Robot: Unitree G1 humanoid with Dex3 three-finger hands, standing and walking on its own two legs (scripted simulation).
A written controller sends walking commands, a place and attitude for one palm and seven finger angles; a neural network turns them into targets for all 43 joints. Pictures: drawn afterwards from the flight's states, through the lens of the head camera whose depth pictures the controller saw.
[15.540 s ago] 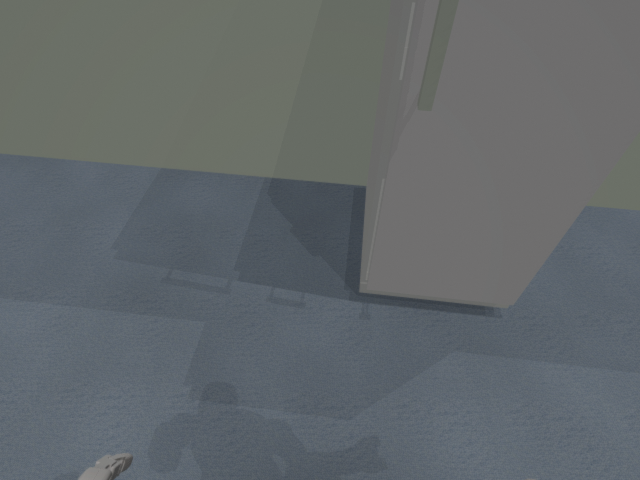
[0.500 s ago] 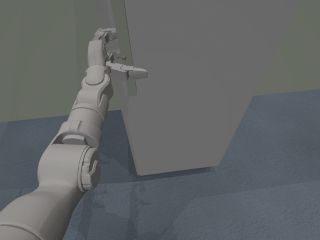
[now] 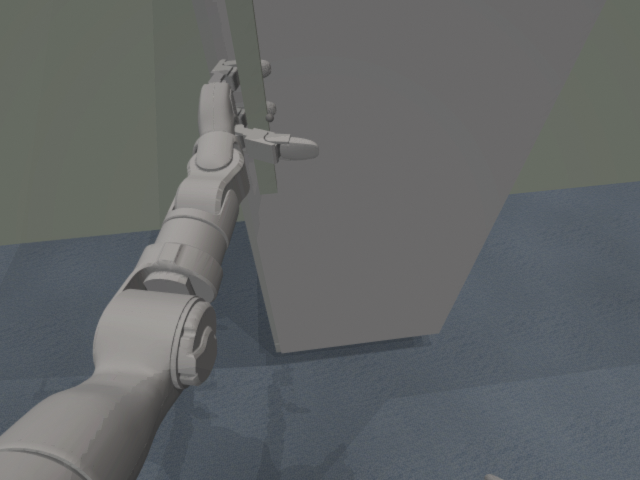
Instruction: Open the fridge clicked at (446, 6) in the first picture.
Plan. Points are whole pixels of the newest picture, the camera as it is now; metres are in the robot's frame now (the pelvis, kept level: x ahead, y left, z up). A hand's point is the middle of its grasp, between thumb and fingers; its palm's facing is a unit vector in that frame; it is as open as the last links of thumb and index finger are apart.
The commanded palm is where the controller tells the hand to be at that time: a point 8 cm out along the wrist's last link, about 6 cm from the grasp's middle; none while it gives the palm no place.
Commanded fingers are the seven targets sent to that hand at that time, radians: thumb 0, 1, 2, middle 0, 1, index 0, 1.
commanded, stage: slide the fingers in behind the handle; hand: left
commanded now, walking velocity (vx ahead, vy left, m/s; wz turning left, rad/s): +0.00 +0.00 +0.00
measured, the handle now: (249, 56) +0.54 +0.08 +0.26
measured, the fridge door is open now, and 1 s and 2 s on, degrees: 0 0 0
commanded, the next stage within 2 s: grip the handle and tug to test in 0.46 s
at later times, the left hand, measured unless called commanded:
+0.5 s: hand (275, 118) +0.49 +0.05 +0.21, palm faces +0.09 -1.00 -0.01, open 14.1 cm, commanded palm +0.46 +0.10 +0.20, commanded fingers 0.00 -0.50 0.30 -0.30 -1.20 -0.30 -1.20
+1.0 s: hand (273, 116) +0.49 +0.05 +0.21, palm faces +0.08 -1.00 +0.01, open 9.6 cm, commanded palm +0.46 +0.11 +0.20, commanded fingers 0.00 0.57 0.76 -0.41 -1.35 -0.41 -1.35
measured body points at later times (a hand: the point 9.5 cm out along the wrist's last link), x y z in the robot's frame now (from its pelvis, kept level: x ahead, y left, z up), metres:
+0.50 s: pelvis +0.00 +0.00 +0.00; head +0.03 -0.01 +0.45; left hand +0.48 +0.10 +0.21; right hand +0.05 -0.25 -0.13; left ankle -0.01 +0.12 -0.74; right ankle +0.01 -0.12 -0.74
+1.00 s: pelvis +0.00 +0.00 +0.00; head +0.03 -0.01 +0.45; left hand +0.48 +0.11 +0.21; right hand +0.06 -0.25 -0.13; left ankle -0.01 +0.12 -0.74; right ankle +0.01 -0.12 -0.74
